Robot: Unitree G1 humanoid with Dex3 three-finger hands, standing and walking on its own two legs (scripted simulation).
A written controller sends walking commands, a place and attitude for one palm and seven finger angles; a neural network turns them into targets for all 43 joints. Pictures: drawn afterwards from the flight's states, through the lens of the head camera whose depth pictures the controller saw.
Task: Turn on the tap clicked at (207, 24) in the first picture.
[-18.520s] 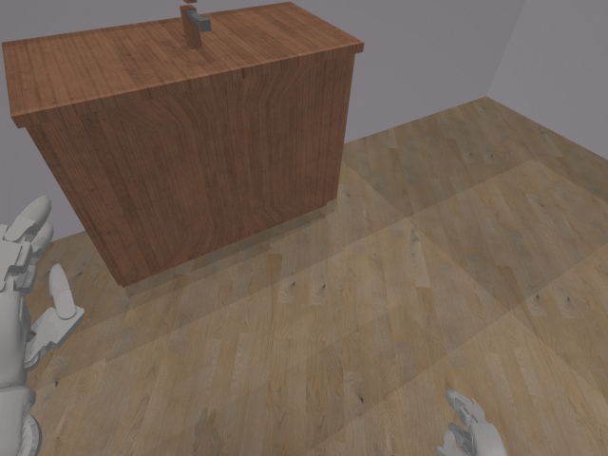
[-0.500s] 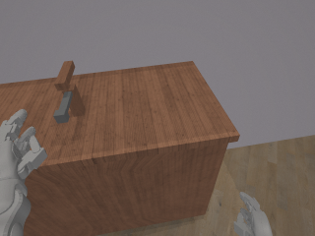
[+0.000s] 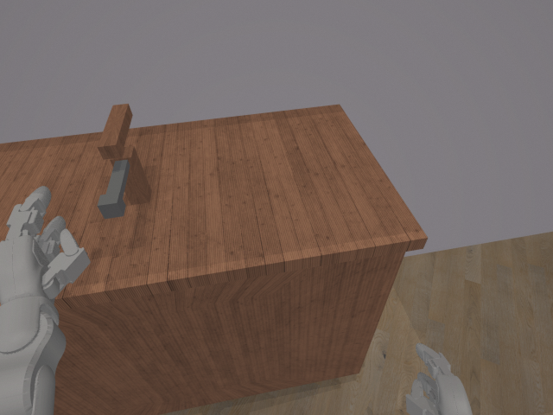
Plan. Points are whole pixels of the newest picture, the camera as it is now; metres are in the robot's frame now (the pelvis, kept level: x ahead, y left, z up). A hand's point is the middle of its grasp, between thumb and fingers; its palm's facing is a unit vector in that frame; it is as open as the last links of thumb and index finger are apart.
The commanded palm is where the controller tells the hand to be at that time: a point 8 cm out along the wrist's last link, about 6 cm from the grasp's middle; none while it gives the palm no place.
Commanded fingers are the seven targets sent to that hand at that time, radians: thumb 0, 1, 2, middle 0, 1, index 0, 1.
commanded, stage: reach beside the lever's end, fingers flat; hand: left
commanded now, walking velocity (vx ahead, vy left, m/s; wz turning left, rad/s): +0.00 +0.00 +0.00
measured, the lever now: (112, 205) +0.36 +0.30 +0.13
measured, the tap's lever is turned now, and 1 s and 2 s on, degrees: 0 2 4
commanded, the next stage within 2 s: push the lever round in 1.52 s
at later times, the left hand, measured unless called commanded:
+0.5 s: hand (79, 234) +0.29 +0.31 +0.14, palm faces +0.55 -0.83 -0.10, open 7.8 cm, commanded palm +0.25 +0.35 +0.14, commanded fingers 0.00 0.90 0.90 -0.15 -0.15 -0.15 -0.15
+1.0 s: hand (92, 226) +0.32 +0.32 +0.12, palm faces +0.53 -0.84 -0.10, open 7.8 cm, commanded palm +0.27 +0.36 +0.13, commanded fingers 0.00 0.90 0.90 -0.15 -0.15 -0.15 -0.15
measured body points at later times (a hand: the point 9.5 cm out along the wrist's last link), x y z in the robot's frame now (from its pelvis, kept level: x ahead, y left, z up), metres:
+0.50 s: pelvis +0.00 -0.01 +0.00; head -0.01 -0.03 +0.45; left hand +0.26 +0.35 +0.15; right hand +0.17 -0.25 -0.09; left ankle -0.01 +0.11 -0.73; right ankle +0.01 -0.06 -0.73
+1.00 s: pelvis +0.00 +0.00 +0.00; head +0.01 -0.02 +0.45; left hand +0.29 +0.36 +0.13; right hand +0.14 -0.26 -0.11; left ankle -0.01 +0.11 -0.73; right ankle +0.01 -0.06 -0.73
